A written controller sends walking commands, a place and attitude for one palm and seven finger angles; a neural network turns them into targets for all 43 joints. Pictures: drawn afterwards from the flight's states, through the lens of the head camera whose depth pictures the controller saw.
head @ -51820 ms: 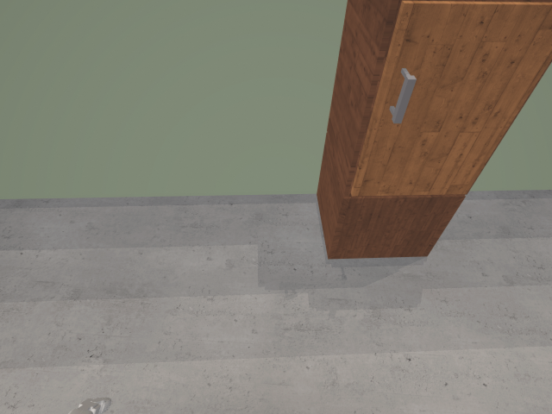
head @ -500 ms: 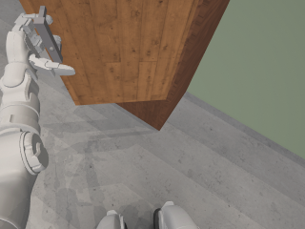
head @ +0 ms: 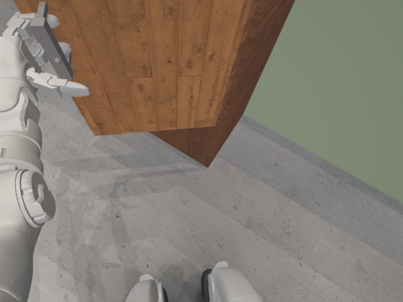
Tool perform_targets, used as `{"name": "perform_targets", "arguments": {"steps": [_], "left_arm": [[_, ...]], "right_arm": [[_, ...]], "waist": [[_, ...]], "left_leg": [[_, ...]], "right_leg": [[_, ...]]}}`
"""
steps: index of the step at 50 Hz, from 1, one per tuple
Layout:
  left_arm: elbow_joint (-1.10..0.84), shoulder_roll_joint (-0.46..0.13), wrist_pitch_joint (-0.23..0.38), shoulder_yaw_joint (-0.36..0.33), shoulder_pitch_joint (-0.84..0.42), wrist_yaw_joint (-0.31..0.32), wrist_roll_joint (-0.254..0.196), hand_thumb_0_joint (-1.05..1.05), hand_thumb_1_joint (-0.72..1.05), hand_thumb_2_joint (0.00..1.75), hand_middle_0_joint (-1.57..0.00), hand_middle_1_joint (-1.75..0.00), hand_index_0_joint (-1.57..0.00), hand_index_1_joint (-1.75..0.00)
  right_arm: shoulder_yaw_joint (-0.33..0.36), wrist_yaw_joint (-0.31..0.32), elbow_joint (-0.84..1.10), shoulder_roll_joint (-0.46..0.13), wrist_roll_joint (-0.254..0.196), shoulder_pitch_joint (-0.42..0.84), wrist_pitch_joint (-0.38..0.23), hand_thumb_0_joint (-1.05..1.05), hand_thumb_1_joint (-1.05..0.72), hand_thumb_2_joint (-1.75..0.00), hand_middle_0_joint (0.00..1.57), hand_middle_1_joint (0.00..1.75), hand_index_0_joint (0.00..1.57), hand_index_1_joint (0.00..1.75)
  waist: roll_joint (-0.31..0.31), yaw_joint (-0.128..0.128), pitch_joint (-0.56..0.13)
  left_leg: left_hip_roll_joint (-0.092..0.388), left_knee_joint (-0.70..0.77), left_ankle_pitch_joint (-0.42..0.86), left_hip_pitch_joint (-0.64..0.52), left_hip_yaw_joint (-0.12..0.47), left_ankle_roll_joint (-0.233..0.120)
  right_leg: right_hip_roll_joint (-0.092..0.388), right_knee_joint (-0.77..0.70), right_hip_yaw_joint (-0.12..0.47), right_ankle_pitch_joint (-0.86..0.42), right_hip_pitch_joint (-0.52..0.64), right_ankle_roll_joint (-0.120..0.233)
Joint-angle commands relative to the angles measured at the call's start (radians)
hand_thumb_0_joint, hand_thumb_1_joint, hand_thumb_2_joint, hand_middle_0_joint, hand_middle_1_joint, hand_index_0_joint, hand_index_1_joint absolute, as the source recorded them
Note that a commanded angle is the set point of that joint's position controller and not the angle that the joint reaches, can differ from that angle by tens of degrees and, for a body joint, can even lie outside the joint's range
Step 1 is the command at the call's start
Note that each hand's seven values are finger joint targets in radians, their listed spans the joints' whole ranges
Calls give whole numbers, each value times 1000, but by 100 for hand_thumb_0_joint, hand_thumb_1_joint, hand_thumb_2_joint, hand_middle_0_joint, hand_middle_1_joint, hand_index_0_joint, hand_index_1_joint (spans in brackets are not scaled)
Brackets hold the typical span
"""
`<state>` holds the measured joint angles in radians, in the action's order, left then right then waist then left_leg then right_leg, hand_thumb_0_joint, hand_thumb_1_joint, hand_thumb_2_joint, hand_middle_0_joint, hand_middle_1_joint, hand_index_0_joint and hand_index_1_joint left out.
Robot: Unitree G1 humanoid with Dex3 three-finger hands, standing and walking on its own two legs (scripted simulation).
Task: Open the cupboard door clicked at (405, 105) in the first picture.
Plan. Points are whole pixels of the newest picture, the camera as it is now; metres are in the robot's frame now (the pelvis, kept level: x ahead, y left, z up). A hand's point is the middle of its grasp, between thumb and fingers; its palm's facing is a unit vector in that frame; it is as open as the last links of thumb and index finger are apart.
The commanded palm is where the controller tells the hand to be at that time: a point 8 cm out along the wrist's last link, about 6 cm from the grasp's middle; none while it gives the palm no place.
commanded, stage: close the thumb around the handle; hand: left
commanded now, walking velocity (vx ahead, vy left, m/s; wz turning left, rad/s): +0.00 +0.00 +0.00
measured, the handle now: (55, 43) +0.59 +0.21 +0.10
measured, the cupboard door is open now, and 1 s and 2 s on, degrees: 40 41 79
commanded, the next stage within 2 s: pull the door open along its arc in 0.78 s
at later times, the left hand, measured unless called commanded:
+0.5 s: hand (62, 60) +0.55 +0.19 +0.10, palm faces +0.05 -1.00 -0.01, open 9.1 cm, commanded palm +0.52 +0.23 +0.09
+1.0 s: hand (70, 63) +0.54 +0.18 +0.10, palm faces +0.05 -1.00 +0.00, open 5.4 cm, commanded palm +0.50 +0.22 +0.09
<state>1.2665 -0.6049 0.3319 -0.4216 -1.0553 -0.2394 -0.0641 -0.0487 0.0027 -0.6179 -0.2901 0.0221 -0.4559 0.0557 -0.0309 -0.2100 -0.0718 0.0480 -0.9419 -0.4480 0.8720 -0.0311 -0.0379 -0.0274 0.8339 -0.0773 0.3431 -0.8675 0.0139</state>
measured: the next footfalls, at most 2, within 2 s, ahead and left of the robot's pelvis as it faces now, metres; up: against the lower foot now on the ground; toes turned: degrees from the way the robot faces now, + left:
none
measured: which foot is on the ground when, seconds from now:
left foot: down 0.00-1.00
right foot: down 0.00-1.00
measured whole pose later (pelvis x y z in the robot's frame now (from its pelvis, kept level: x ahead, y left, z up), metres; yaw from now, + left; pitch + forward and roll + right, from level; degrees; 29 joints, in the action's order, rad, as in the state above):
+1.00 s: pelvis +0.00 +0.00 +0.00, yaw +0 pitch +21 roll -3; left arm 1.22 -0.54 0.35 -0.41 -1.01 -0.18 -0.06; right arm -0.04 -0.01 -0.61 -0.28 0.03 -0.44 0.06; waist -0.04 -0.21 -0.08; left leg 0.05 -0.94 -0.45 0.86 -0.04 -0.04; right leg -0.03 0.84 -0.07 0.35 -0.86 0.01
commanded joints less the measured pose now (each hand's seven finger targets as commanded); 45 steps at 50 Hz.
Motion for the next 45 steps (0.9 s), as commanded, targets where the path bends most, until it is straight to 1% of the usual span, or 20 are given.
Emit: {"name": "perform_targets", "arguments": {"steps": [1,4,6,11,13,14,16,17,20,21,24,28,29,31,35,37,40,41,44,45], "left_arm": [[-231,-206,79,8,-475,9,-4,0,-50,30,-30,-120,-30,-120],[-247,-220,88,-18,-449,14,-12,0,-50,30,-30,-120,-30,-120],[-267,-189,90,9,-468,15,-10,0,-39,35,-31,-121,-31,-121],[-263,-151,89,25,-453,25,-13,0,-11,47,-33,-124,-33,-124],[-233,-160,83,14,-436,35,-11,0,0,52,-34,-125,-34,-125],[-237,-200,88,-18,-447,42,-10,0,6,54,-34,-126,-34,-126],[-217,-174,82,6,-450,50,0,0,17,59,-35,-127,-35,-127],[-229,-182,84,-1,-454,54,2,0,23,61,-35,-128,-35,-128],[-280,-195,108,-13,-450,58,8,0,40,68,-36,-130,-36,-130],[-270,-186,109,-8,-438,55,7,0,45,71,-37,-130,-37,-130],[-243,-202,102,-24,-424,45,-3,0,62,78,-38,-132,-38,-132],[-230,-199,84,-10,-429,31,0,0,84,88,-40,-134,-40,-134],[-257,-184,93,1,-445,30,-5,0,90,90,-40,-135,-40,-135],[-272,-152,100,25,-454,28,-5,0,90,90,-40,-135,-40,-135],[-243,-195,101,-31,-412,35,-20,0,90,90,-40,-135,-40,-135],[-243,-212,93,-43,-433,47,-19,0,90,90,-40,-135,-40,-135],[-253,-278,101,-73,-403,63,12,0,90,90,-40,-135,-40,-135],[-276,-257,106,-48,-423,64,17,0,90,90,-40,-135,-40,-135],[-228,-288,102,-76,-388,63,16,0,90,90,-40,-135,-40,-135],[-252,-183,100,7,-426,56,5,0,90,90,-40,-135,-40,-135]], "right_arm": [[69,7,21,-172,5,-203,-11,0,-90,-90,20,30,20,30],[72,5,25,-177,9,-204,-10,0,-90,-90,20,30,20,30],[73,1,22,-172,8,-199,-10,0,-90,-90,20,30,20,30],[76,-5,21,-171,8,-195,-4,0,-90,-90,20,30,20,30],[75,-4,19,-171,8,-193,-3,0,-90,-90,20,30,20,30],[72,-1,19,-174,9,-196,-3,0,-90,-90,20,30,20,30],[72,-2,21,-170,7,-191,-2,0,-90,-90,20,30,20,30],[72,-3,21,-170,10,-194,-4,0,-90,-90,20,30,20,30],[75,-7,27,-168,13,-195,-5,0,-90,-90,20,30,20,30],[76,-8,22,-166,12,-197,-3,0,-90,-90,20,30,20,30],[74,-4,28,-170,9,-196,1,0,-90,-90,20,30,20,30],[73,-1,26,-171,4,-191,4,0,-90,-90,20,30,20,30],[72,1,30,-169,5,-191,3,0,-90,-90,20,30,20,30],[76,-1,23,-165,6,-188,1,0,-90,-90,20,30,20,30],[76,0,21,-169,7,-192,3,0,-90,-90,20,30,20,30],[74,1,23,-169,7,-188,3,0,-90,-90,20,30,20,30],[70,2,38,-166,5,-183,4,0,-90,-90,20,30,20,30],[70,1,40,-163,6,-177,2,0,-90,-90,20,30,20,30],[67,5,46,-167,3,-178,4,0,-90,-90,20,30,20,30],[68,2,50,-158,1,-165,0,0,-90,-90,20,30,20,30]], "waist": [[-138,-22,-493],[-145,-5,-514],[-173,-11,-537],[-161,-12,-505],[-129,-13,-472],[-139,-5,-467],[-132,-14,-457],[-114,-14,-471],[-181,6,-551],[-154,0,-551],[-107,-3,-517],[-113,-5,-481],[-138,-5,-501],[-171,-12,-523],[-132,7,-529],[-99,1,-497],[-114,22,-507],[-140,12,-510],[-77,14,-469],[-119,-8,-477]], "left_leg": [[-18,84,421,-350,85,8],[-16,83,459,-378,89,12],[-14,81,482,-408,92,17],[-9,83,514,-431,104,24],[-10,86,486,-399,101,22],[-11,86,491,-390,101,20],[-13,88,471,-380,100,20],[-13,86,479,-376,99,19],[-10,72,575,-441,105,31],[-8,68,588,-445,105,31],[-14,76,537,-386,96,19],[-14,86,482,-368,92,18],[-15,84,504,-391,96,18],[-9,75,542,-439,103,27],[-14,77,529,-401,98,24],[-19,83,477,-353,88,16],[-25,85,468,-318,78,11],[-26,83,470,-326,75,11],[-27,87,415,-273,71,3],[-30,94,405,-301,66,6]], "right_leg": [[-29,-57,41,-297,208,1],[-31,-51,36,-310,215,7],[-30,-49,35,-318,201,4],[-34,-49,24,-307,169,4],[-33,-53,23,-295,168,3],[-32,-48,24,-301,179,7],[-30,-47,25,-291,168,3],[-30,-45,26,-302,183,2],[-29,-31,28,-340,188,5],[-31,-31,25,-353,190,4],[-33,-37,30,-364,231,4],[-31,-48,31,-329,215,2],[-32,-44,30,-333,211,6],[-32,-44,27,-330,174,4],[-34,-41,30,-347,220,4],[-31,-47,34,-343,242,1],[-27,-40,44,-366,285,3],[-25,-40,47,-369,276,1],[-26,-47,51,-346,297,1],[-26,-54,52,-341,279,-3]]}}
